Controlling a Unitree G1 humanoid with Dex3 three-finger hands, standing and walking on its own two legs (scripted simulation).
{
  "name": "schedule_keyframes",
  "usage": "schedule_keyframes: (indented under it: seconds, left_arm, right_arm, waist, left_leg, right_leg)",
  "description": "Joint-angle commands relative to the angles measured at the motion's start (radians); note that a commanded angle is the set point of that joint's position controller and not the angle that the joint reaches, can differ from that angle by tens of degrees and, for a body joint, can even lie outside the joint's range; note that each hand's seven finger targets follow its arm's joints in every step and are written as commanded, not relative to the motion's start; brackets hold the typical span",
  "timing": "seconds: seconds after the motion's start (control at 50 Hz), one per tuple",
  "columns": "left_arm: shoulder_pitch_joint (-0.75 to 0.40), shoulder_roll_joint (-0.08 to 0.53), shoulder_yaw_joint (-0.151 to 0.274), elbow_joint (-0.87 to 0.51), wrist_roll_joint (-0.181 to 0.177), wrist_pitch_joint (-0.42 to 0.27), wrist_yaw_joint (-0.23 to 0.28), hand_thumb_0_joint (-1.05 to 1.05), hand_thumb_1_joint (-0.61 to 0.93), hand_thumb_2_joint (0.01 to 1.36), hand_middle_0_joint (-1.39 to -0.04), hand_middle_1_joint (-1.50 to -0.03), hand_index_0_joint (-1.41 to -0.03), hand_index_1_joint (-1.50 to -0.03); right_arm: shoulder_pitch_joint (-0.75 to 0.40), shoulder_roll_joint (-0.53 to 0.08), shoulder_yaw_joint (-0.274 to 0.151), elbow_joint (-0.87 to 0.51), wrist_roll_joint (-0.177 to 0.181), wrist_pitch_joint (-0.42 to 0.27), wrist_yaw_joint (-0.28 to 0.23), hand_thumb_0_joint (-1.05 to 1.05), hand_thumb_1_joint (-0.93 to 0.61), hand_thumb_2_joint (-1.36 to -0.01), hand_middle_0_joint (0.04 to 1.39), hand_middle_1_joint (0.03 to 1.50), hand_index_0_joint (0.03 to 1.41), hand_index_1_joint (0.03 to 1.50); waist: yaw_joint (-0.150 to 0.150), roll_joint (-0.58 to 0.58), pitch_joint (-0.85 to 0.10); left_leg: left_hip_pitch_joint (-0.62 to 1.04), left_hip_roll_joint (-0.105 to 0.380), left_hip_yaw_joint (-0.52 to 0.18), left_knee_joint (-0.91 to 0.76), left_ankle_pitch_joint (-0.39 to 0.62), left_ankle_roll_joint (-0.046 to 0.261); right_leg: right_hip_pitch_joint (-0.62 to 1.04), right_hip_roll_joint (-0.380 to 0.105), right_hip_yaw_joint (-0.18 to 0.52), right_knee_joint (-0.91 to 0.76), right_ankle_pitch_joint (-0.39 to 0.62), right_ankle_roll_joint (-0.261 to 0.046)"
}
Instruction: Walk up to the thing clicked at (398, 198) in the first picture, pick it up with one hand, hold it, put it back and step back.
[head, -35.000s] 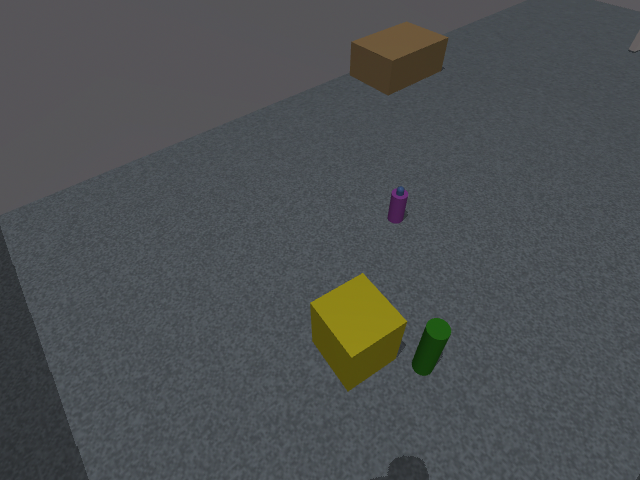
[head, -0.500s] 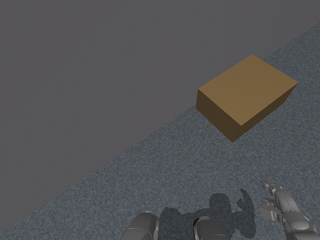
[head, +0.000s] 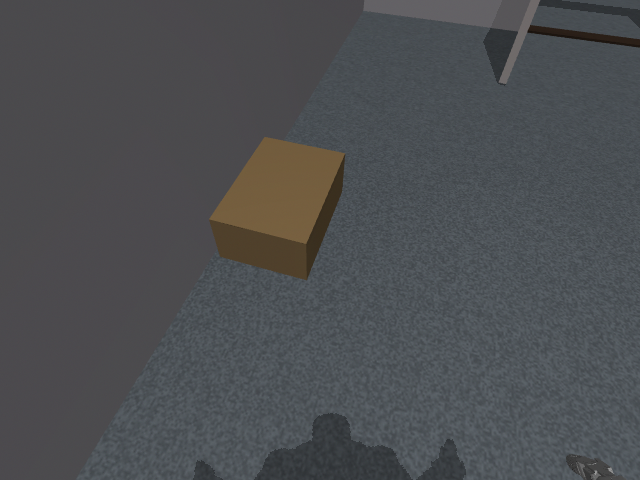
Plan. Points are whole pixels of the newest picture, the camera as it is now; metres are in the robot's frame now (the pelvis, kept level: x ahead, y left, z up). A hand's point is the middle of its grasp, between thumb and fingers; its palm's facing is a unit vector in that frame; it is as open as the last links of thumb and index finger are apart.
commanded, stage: walk up
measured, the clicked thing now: out of the picture -0.08 -0.47 -0.68
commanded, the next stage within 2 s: none
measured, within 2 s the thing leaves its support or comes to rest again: neither
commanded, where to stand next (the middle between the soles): +0.17 -0.04 m, yaw -48 degrees
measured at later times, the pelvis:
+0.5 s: pelvis +0.04 -0.03 -0.01, yaw -19 degrees
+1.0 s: pelvis +0.13 -0.02 -0.03, yaw -34 degrees
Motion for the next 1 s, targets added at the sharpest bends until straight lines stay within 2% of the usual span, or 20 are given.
schedule_keyframes:
  seconds: [0.0,0.06,0.08,0.1,0.12,0.22,0.4,0.46,0.5,0.54,0.56,0.58,0.6,0.7,0.8,0.88,0.9,0.92,0.94,0.98]
  left_arm:
    - [0.082,0.177,0.053,-0.057,-0.002,-0.048,0.015,0.0,0.9,0.9,-0.2,-0.3,-0.2,-0.3]
    - [0.33,0.197,0.087,0.045,0.007,-0.069,0.041,0.0,0.9,0.9,-0.2,-0.3,-0.2,-0.3]
    - [0.347,0.273,0.112,0.043,0.018,-0.071,0.056,0.0,0.9,0.9,-0.2,-0.3,-0.2,-0.3]
    - [0.19,0.294,0.119,-0.007,0.015,-0.082,0.075,0.0,0.9,0.9,-0.2,-0.3,-0.2,-0.3]
    - [0.085,0.316,0.111,-0.055,0.012,-0.094,0.086,0.0,0.9,0.9,-0.2,-0.3,-0.2,-0.3]
    - [0.032,0.224,0.07,-0.007,-0.021,-0.135,0.101,0.0,0.9,0.9,-0.2,-0.3,-0.2,-0.3]
    - [0.149,0.226,0.076,0.001,-0.017,-0.164,0.117,0.0,0.9,0.9,-0.2,-0.3,-0.2,-0.3]
    - [0.133,0.217,0.067,-0.009,-0.018,-0.162,0.126,0.0,0.9,0.9,-0.2,-0.3,-0.2,-0.3]
    - [0.095,0.222,0.06,-0.024,-0.02,-0.161,0.133,0.0,0.9,0.9,-0.2,-0.3,-0.2,-0.3]
    - [0.064,0.165,0.031,-0.045,-0.024,-0.153,0.14,0.0,0.9,0.9,-0.2,-0.3,-0.2,-0.3]
    - [0.11,0.088,0.009,-0.047,-0.035,-0.151,0.141,0.0,0.9,0.9,-0.2,-0.3,-0.2,-0.3]
    - [0.15,0.06,-0.004,-0.045,-0.044,-0.15,0.15,0.0,0.9,0.9,-0.2,-0.3,-0.2,-0.3]
    - [0.161,0.155,0.012,-0.014,-0.029,-0.145,0.164,0.0,0.9,0.9,-0.2,-0.3,-0.2,-0.3]
    - [0.094,0.129,0.018,0.013,-0.042,-0.153,0.126,0.0,0.9,0.9,-0.2,-0.3,-0.2,-0.3]
    - [0.059,0.088,0.015,-0.004,-0.042,-0.139,0.12,0.0,0.9,0.9,-0.2,-0.3,-0.2,-0.3]
    - [0.107,0.131,0.038,0.022,-0.019,-0.137,0.137,0.0,0.9,0.9,-0.2,-0.3,-0.2,-0.3]
    - [0.12,0.195,0.057,0.016,-0.008,-0.14,0.146,0.0,0.9,0.9,-0.2,-0.3,-0.2,-0.3]
    - [0.135,0.253,0.07,-0.004,-0.005,-0.146,0.153,0.0,0.9,0.9,-0.2,-0.3,-0.2,-0.3]
    - [0.1,0.249,0.058,-0.025,-0.021,-0.138,0.152,0.0,0.9,0.9,-0.2,-0.3,-0.2,-0.3]
    - [0.027,0.223,0.051,-0.05,-0.023,-0.129,0.161,0.0,0.9,0.9,-0.2,-0.3,-0.2,-0.3]
  right_arm:
    - [-0.03,-0.31,-0.091,-0.109,-0.011,-0.015,-0.002,0.0,-0.9,-0.9,0.2,0.3,0.2,0.3]
    - [-0.097,-0.249,-0.084,-0.137,-0.013,0.009,-0.001,0.0,-0.9,-0.9,0.2,0.3,0.2,0.3]
    - [-0.083,-0.172,-0.061,-0.145,0.006,0.017,0.001,0.0,-0.9,-0.9,0.2,0.3,0.2,0.3]
    - [-0.029,-0.105,-0.03,-0.153,0.049,0.024,0.024,0.0,-0.9,-0.9,0.2,0.3,0.2,0.3]
    - [-0.085,-0.181,-0.046,-0.175,0.053,0.018,0.028,0.0,-0.9,-0.9,0.2,0.3,0.2,0.3]
    - [0.0,-0.21,-0.043,-0.096,0.039,0.014,0.042,0.0,-0.9,-0.9,0.2,0.3,0.2,0.3]
    - [-0.083,-0.194,-0.032,-0.128,0.002,-0.002,0.043,0.0,-0.9,-0.9,0.2,0.3,0.2,0.3]
    - [-0.08,-0.18,-0.034,-0.117,-0.003,-0.016,0.03,0.0,-0.9,-0.9,0.2,0.3,0.2,0.3]
    - [-0.027,-0.171,-0.036,-0.114,0.003,-0.026,0.02,0.0,-0.9,-0.9,0.2,0.3,0.2,0.3]
    - [0.116,-0.195,-0.053,-0.078,-0.006,-0.041,0.001,0.0,-0.9,-0.9,0.2,0.3,0.2,0.3]
    - [0.175,-0.261,-0.075,-0.071,-0.018,-0.047,-0.012,0.0,-0.9,-0.9,0.2,0.3,0.2,0.3]
    - [0.132,-0.3,-0.079,-0.101,-0.008,-0.046,-0.017,0.0,-0.9,-0.9,0.2,0.3,0.2,0.3]
    - [0.093,-0.319,-0.088,-0.095,0.02,-0.04,-0.007,0.0,-0.9,-0.9,0.2,0.3,0.2,0.3]
    - [0.049,-0.201,-0.033,-0.101,0.031,-0.041,-0.026,0.0,-0.9,-0.9,0.2,0.3,0.2,0.3]
    - [0.01,-0.19,-0.016,-0.131,0.03,-0.018,-0.032,0.0,-0.9,-0.9,0.2,0.3,0.2,0.3]
    - [-0.027,-0.15,-0.001,-0.14,0.058,0.011,-0.035,0.0,-0.9,-0.9,0.2,0.3,0.2,0.3]
    - [-0.025,-0.124,0.008,-0.145,0.064,0.013,-0.037,0.0,-0.9,-0.9,0.2,0.3,0.2,0.3]
    - [-0.004,-0.077,0.023,-0.155,0.068,0.019,-0.037,0.0,-0.9,-0.9,0.2,0.3,0.2,0.3]
    - [0.011,-0.125,0.008,-0.141,0.061,0.041,-0.051,0.0,-0.9,-0.9,0.2,0.3,0.2,0.3]
    - [-0.012,-0.162,-0.008,-0.113,0.058,0.043,-0.058,0.0,-0.9,-0.9,0.2,0.3,0.2,0.3]
  waist:
    - [0.001,0.275,-0.111]
    - [0.134,0.018,-0.179]
    - [0.168,-0.245,-0.102]
    - [0.1,-0.327,-0.001]
    - [0.083,-0.22,0.062]
    - [-0.012,-0.169,0.043]
    - [0.057,-0.132,0.058]
    - [0.058,-0.146,0.056]
    - [0.013,-0.159,0.006]
    - [-0.073,-0.047,-0.074]
    - [-0.095,0.166,-0.153]
    - [-0.057,0.274,-0.103]
    - [-0.042,0.207,-0.107]
    - [-0.008,0.12,-0.024]
    - [-0.009,0.197,-0.107]
    - [0.06,0.064,-0.146]
    - [0.084,-0.063,-0.153]
    - [0.087,-0.249,-0.163]
    - [0.066,-0.19,-0.174]
    - [0.054,-0.152,-0.179]
  left_leg:
    - [0.148,0.185,-0.191,-0.272,-0.521,0.06]
    - [-0.035,0.047,-0.008,0.049,-0.559,-0.048]
    - [-0.294,-0.07,0.042,0.326,-0.567,-0.102]
    - [-0.5,-0.091,-0.083,0.561,-0.427,-0.113]
    - [-0.52,-0.069,-0.228,0.578,-0.315,-0.124]
    - [-0.335,-0.084,-0.265,0.588,-0.08,-0.079]
    - [-0.289,-0.072,-0.325,0.301,-0.141,-0.052]
    - [-0.233,-0.094,-0.318,0.238,-0.178,-0.027]
    - [-0.103,-0.107,-0.313,0.149,-0.17,0.002]
    - [0.197,-0.14,-0.305,-0.035,-0.123,0.038]
    - [0.35,0.025,-0.512,-0.128,-0.256,0.073]
    - [0.406,0.212,-0.785,-0.214,-0.225,0.145]
    - [0.341,0.306,-0.844,-0.182,-0.261,0.26]
    - [0.145,0.092,-0.351,-0.084,0.239,0.179]
    - [0.145,0.087,-0.233,0.075,0.533,0.182]
    - [-0.017,0.038,-0.186,0.299,0.228,0.091]
    - [-0.135,-0.021,-0.159,0.436,0.106,0.04]
    - [-0.282,-0.15,-0.159,0.62,-0.365,-0.005]
    - [-0.245,-0.137,-0.244,0.711,-0.533,-0.013]
    - [-0.209,-0.103,-0.3,0.725,-0.498,-0.017]
  right_leg:
    - [0.007,0.007,-0.129,-0.253,-0.067,-0.038]
    - [0.359,0.048,-0.18,-0.54,0.087,-0.066]
    - [0.448,-0.051,0.095,-0.653,-0.097,-0.127]
    - [0.353,-0.23,0.49,-0.692,-0.357,-0.196]
    - [0.193,-0.328,0.651,-0.779,-0.551,-0.265]
    - [0.14,-0.135,0.33,-0.723,-0.231,-0.167]
    - [0.153,-0.163,0.418,-0.592,-0.12,-0.21]
    - [0.128,-0.156,0.418,-0.491,0.088,-0.226]
    - [0.093,-0.16,0.402,-0.374,0.39,-0.216]
    - [-0.05,-0.048,0.265,-0.128,0.504,-0.138]
    - [-0.171,0.054,0.142,0.127,0.405,-0.083]
    - [-0.398,0.168,0.049,0.241,-0.036,-0.047]
    - [-0.371,0.054,0.061,0.323,-0.091,-0.05]
    - [-0.229,0.0,0.028,0.184,0.08,-0.043]
    - [-0.084,0.026,-0.06,-0.05,0.201,-0.03]
    - [0.158,0.067,-0.061,-0.264,0.398,-0.063]
    - [0.244,-0.009,0.071,-0.282,0.572,-0.112]
    - [0.286,-0.262,0.454,-0.343,0.805,-0.212]
    - [0.224,-0.351,0.565,-0.339,0.839,-0.347]
    - [0.152,-0.302,0.518,-0.308,0.826,-0.34]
